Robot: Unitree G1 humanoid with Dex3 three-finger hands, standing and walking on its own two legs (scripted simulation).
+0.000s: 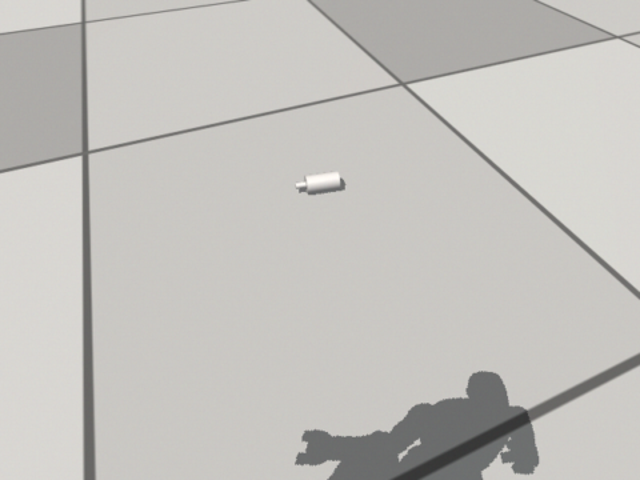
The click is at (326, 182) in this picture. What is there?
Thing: lying bottle
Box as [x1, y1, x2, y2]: [295, 171, 339, 192]
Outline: 338,173 337,171 305,175 305,181 295,183 296,188 305,187 307,192 339,188
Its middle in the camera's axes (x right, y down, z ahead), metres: -0.02 -0.26 +1.83
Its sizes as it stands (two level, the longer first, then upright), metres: 0.207 0.086 0.086
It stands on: the floor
